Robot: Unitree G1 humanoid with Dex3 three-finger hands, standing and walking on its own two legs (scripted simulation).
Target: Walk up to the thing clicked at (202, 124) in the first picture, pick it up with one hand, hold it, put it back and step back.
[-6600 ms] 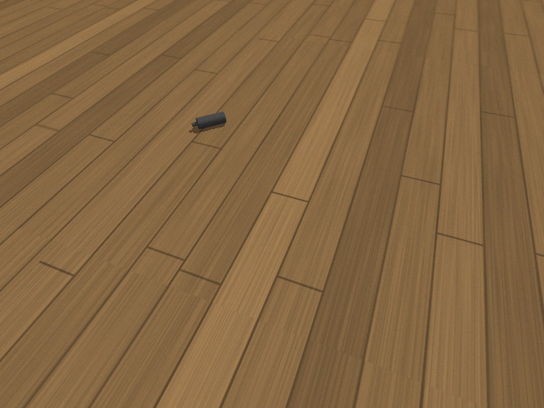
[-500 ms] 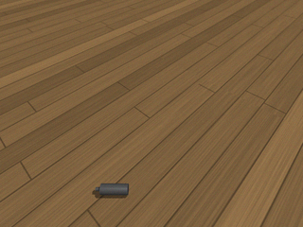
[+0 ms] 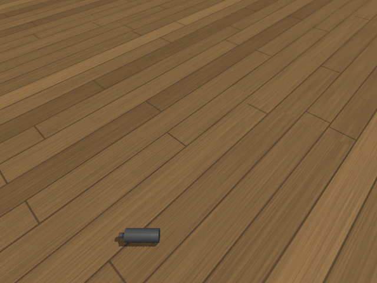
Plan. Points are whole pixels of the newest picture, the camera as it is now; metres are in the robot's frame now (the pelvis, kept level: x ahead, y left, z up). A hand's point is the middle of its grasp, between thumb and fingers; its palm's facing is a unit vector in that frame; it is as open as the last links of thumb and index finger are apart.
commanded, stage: stand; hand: left
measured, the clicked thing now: (139, 235) +0.49 +0.29 -0.75
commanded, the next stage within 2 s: none
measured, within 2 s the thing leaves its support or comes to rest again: neither
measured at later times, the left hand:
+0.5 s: hand out of the picture +0.05 +0.25 -0.16, palm faces -0.01 -0.94 -0.35, open 7.4 cm
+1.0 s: hand out of the picture +0.05 +0.25 -0.16, palm faces -0.01 -0.94 -0.34, open 7.4 cm
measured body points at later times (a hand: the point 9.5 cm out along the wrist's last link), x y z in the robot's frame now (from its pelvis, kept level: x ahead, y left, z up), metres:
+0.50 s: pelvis -0.02 -0.01 +0.00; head -0.01 -0.01 +0.45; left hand +0.05 +0.30 -0.13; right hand +0.06 -0.31 -0.13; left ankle -0.01 +0.12 -0.75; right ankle +0.00 -0.14 -0.75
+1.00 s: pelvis -0.01 -0.01 +0.00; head +0.00 -0.01 +0.45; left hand +0.05 +0.30 -0.13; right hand +0.07 -0.31 -0.13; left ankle -0.01 +0.12 -0.75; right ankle +0.00 -0.14 -0.75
